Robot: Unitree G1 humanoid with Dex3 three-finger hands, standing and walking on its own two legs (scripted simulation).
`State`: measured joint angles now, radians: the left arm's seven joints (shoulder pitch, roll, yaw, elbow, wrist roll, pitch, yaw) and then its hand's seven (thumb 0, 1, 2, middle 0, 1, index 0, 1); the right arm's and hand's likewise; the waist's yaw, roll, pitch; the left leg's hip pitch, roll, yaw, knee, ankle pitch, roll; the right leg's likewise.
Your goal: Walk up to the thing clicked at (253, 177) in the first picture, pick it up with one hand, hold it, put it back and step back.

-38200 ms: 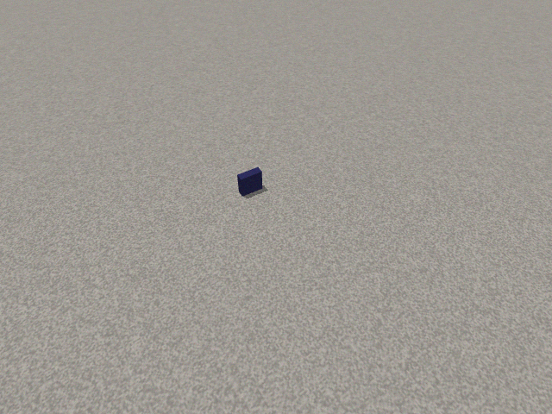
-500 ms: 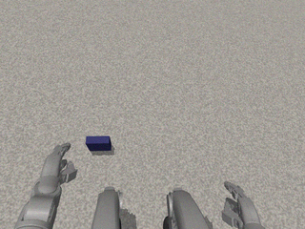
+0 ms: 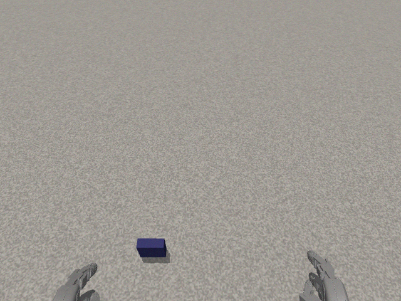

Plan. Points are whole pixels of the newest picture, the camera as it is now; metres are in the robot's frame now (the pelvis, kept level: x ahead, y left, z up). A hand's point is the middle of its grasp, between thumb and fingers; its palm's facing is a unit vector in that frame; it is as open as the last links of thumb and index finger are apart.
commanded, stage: home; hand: left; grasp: from above
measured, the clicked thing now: (152, 248) +0.50 +0.19 -0.65
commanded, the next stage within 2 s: stand in 2.00 s
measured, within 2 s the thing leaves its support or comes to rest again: neither
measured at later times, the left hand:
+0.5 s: hand out of the picture +0.16 +0.17 -0.05, palm faces +0.06 -0.98 -0.20, open 7.5 cm
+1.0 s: hand out of the picture +0.15 +0.18 -0.05, palm faces +0.06 -0.98 -0.20, open 7.4 cm
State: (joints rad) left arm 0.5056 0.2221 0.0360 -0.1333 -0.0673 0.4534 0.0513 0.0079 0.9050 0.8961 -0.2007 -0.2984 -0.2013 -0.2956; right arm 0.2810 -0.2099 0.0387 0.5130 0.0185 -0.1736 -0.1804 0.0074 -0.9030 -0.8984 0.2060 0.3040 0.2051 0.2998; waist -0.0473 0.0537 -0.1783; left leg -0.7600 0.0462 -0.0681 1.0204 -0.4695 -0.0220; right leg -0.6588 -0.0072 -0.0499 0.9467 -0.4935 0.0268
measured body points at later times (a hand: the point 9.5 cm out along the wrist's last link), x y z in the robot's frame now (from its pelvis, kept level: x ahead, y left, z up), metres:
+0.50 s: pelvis +0.00 -0.01 +0.00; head +0.02 +0.00 +0.45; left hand +0.15 +0.23 -0.03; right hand +0.16 -0.25 -0.06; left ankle +0.02 +0.13 -0.68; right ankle -0.02 -0.14 -0.68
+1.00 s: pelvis +0.00 -0.01 +0.00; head +0.02 +0.00 +0.45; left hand +0.15 +0.23 -0.03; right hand +0.16 -0.25 -0.06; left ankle +0.02 +0.13 -0.68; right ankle -0.02 -0.14 -0.68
